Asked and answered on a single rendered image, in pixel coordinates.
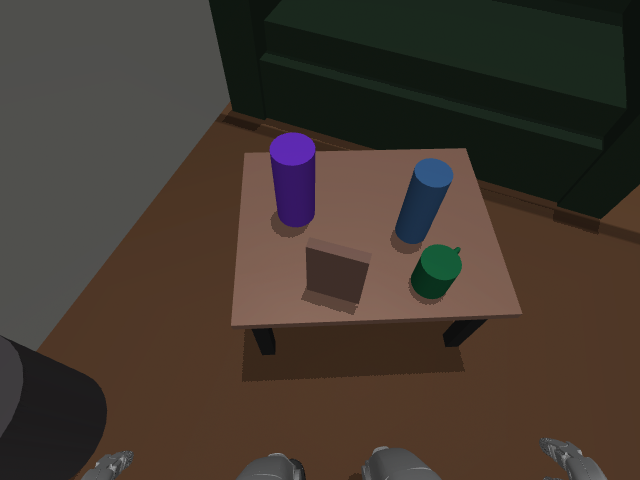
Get right robot hand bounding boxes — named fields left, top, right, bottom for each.
left=539, top=438, right=608, bottom=480

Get left robot foot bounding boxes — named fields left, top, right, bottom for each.
left=289, top=459, right=306, bottom=480

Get left robot hand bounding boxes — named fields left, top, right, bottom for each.
left=81, top=451, right=134, bottom=480

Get coffee table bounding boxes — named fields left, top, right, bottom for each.
left=231, top=148, right=522, bottom=355

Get sofa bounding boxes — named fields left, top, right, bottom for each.
left=209, top=0, right=640, bottom=219

